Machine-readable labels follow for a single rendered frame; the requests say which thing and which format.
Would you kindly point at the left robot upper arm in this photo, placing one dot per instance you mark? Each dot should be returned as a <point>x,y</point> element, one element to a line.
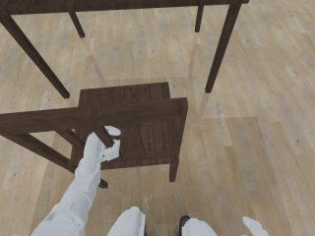
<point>59,228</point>

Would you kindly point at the left robot thigh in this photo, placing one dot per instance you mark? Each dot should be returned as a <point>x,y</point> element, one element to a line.
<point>130,223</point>

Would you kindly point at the robot left hand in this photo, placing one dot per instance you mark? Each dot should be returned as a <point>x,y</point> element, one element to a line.
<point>95,147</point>

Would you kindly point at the right robot foot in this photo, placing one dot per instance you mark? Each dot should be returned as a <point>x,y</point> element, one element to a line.
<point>182,221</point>

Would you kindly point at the chair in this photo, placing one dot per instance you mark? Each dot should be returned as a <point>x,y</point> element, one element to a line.
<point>151,127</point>

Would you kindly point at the table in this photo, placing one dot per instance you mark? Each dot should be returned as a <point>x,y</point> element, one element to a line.
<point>10,8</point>

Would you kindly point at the robot right hand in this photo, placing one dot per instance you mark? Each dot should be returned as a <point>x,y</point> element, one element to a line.
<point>254,226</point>

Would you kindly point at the robot left forearm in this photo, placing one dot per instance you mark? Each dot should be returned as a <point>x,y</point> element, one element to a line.
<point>79,197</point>

